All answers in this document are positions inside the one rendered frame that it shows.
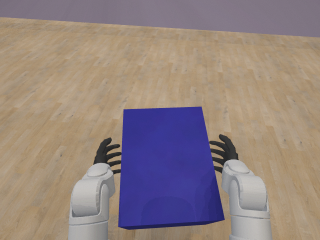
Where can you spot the robot right forearm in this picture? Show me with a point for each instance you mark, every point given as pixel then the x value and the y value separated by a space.
pixel 248 202

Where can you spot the robot left forearm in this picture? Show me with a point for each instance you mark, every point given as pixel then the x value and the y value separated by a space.
pixel 89 204

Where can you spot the left robot hand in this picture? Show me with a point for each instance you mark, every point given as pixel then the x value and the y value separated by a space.
pixel 103 157

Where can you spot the right robot hand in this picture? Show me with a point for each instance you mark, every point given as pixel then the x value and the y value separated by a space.
pixel 229 152

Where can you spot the carton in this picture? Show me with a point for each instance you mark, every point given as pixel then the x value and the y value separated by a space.
pixel 167 176

